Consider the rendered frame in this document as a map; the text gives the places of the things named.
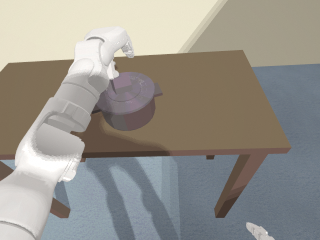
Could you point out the knob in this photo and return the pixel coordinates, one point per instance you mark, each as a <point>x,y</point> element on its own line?
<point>122,84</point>

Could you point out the left robot upper arm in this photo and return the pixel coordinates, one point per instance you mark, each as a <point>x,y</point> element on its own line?
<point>26,195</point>

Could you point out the right robot hand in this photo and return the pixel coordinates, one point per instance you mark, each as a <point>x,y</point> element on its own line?
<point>258,232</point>

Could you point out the pot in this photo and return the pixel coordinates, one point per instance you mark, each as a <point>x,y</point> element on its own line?
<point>134,120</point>

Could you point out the lid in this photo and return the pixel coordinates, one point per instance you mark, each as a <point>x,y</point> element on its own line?
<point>130,101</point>

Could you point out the table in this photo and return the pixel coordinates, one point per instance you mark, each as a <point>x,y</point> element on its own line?
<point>211,104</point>

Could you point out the left robot hand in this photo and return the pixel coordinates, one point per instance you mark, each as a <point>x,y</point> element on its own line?
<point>119,40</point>

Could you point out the left robot forearm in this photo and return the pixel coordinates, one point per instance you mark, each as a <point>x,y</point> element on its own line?
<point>71,107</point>

